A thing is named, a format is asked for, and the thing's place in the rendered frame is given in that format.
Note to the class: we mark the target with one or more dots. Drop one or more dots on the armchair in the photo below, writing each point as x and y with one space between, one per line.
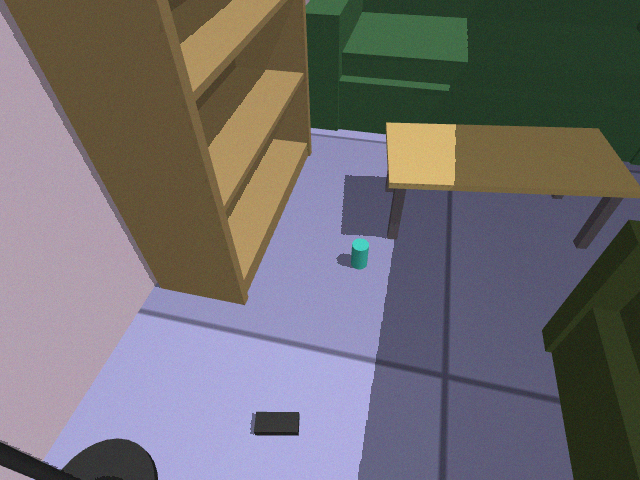
594 338

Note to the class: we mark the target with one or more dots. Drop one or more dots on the coffee table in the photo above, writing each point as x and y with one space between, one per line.
554 161

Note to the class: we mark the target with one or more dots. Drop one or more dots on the bookshelf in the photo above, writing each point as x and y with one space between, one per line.
196 116

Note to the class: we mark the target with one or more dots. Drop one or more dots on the sofa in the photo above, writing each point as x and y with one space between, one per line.
540 63

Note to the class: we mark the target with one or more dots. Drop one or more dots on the floor lamp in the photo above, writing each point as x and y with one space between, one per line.
112 459

